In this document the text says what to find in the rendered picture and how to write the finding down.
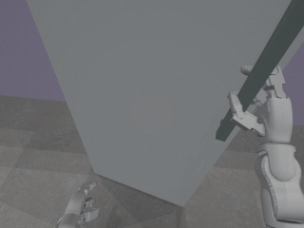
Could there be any left robot hand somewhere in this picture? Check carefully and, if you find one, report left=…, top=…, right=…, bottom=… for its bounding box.
left=64, top=180, right=100, bottom=224

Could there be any robot left forearm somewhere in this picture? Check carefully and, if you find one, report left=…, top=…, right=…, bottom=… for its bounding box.
left=53, top=213, right=81, bottom=228

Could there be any handle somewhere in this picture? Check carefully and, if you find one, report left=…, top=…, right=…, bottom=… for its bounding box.
left=216, top=0, right=304, bottom=142

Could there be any fridge door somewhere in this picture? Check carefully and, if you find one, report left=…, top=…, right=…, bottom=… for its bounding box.
left=27, top=0, right=304, bottom=207

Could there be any robot right forearm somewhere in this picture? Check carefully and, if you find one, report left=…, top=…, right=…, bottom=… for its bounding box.
left=255, top=142, right=304, bottom=228

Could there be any right robot hand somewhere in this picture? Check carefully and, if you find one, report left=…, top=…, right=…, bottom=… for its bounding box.
left=227, top=65, right=294, bottom=144

